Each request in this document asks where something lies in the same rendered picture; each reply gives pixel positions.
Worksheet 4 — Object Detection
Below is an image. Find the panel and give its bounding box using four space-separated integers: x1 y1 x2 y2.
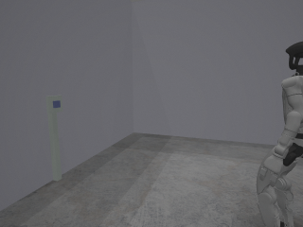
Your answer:
45 96 63 182

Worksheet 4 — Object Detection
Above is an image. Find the left robot forearm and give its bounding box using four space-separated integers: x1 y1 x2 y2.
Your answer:
273 111 302 159

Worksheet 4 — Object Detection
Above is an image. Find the robot torso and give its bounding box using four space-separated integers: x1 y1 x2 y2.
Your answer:
282 72 303 158

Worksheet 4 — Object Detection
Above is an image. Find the robot right shin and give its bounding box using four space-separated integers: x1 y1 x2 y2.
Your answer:
274 178 294 227

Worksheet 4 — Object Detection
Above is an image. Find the robot left hand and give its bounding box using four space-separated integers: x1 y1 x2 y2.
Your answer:
259 155 283 187

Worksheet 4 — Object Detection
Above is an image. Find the button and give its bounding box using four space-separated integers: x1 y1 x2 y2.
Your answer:
53 100 61 108

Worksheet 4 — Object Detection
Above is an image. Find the robot left upper arm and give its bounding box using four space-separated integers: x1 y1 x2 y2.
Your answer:
281 76 303 124

